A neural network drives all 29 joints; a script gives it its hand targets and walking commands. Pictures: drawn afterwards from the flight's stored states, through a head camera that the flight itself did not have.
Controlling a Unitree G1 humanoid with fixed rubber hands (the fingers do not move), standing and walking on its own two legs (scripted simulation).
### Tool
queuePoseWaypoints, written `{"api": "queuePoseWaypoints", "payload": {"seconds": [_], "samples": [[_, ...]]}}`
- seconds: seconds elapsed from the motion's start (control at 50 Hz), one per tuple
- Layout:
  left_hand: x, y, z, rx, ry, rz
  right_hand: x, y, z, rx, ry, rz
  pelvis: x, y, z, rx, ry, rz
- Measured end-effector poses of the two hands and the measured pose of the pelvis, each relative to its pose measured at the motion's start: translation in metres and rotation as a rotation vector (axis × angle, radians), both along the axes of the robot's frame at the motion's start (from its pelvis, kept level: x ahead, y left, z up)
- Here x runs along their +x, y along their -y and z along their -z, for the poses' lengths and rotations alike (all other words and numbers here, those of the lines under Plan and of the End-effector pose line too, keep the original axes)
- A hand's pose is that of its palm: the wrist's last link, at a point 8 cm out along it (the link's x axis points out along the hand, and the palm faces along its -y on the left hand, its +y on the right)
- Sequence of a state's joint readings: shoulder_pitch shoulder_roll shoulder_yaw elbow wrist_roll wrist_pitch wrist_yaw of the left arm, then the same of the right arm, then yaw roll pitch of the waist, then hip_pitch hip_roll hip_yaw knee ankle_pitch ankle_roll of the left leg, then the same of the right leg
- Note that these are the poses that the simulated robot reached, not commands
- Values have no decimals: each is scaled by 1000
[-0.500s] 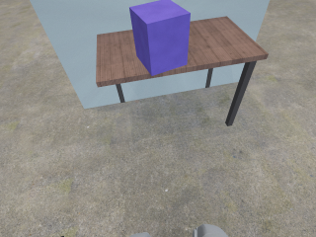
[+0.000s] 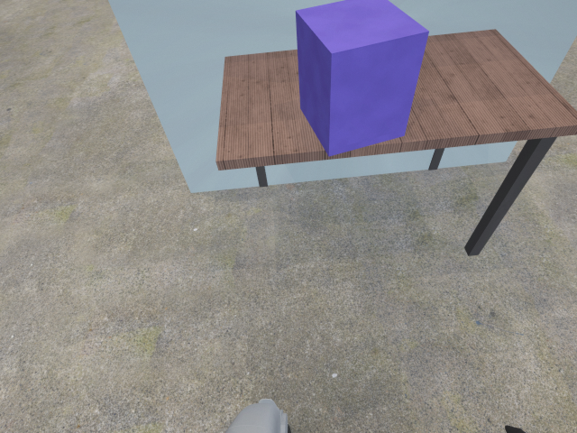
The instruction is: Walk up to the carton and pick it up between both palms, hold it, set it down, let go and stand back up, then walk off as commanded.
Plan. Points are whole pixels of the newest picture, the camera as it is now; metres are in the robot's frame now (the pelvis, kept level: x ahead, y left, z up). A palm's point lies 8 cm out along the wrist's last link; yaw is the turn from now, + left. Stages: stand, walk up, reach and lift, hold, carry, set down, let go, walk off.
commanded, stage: walk up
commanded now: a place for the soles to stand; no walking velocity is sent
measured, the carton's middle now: (353, 76) +0.84 -0.10 +0.02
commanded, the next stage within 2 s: none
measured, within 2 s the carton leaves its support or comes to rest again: neither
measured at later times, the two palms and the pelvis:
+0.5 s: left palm out of the picture +0.11 +0.30 -0.09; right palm out of the picture +0.15 -0.30 -0.13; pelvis +0.06 -0.01 -0.01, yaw +3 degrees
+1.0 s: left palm out of the picture +0.11 +0.32 -0.10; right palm (520, 417) +0.17 -0.29 -0.12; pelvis +0.05 +0.01 -0.01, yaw +7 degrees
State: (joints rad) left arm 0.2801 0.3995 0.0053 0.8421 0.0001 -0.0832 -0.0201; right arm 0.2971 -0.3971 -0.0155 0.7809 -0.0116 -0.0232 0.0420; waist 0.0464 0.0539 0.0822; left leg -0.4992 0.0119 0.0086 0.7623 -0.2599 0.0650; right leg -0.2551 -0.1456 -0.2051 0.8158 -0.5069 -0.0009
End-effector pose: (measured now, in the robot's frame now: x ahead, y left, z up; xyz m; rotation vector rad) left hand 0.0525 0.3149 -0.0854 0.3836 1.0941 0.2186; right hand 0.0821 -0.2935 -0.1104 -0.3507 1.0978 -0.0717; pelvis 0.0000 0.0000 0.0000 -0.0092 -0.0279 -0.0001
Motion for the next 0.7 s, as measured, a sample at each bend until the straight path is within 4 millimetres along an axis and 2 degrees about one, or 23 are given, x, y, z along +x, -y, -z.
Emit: {"api": "queuePoseWaypoints", "payload": {"seconds": [0.04, 0.12, 0.2, 0.28, 0.36, 0.46, 0.56, 0.7], "samples": [[13, -8, 8, -6, -7, -1, 12, -8, 3, -12, 18, 3, 11, -9, 6, 1, 14, -13], [37, -14, 9, -14, -8, 6, 27, -13, -4, -29, 38, 29, 28, -16, 3, -8, 27, -23], [55, -12, 9, -19, -9, 14, 37, -9, -7, -52, 46, 49, 42, -16, 2, -3, 29, -20], [65, -7, 10, -7, -20, 14, 45, -3, -1, -56, 40, 55, 51, -10, 5, 9, 21, -21], [65, 4, 15, 9, -40, 4, 50, 8, 13, -47, 18, 50, 55, 3, 13, 20, 9, -28], [62, 12, 10, 11, -47, -22, 61, 12, 16, -43, 4, 35, 60, 9, 10, 36, 7, -39], [59, 6, 7, 17, -53, -39, 69, 5, 17, -37, -1, 19, 63, 4, 9, 43, 0, -52], [60, -7, 17, 1, -51, -65, 74, -7, 15, -56, 32, -4, 60, -8, 14, 28, 16, -71]]}}
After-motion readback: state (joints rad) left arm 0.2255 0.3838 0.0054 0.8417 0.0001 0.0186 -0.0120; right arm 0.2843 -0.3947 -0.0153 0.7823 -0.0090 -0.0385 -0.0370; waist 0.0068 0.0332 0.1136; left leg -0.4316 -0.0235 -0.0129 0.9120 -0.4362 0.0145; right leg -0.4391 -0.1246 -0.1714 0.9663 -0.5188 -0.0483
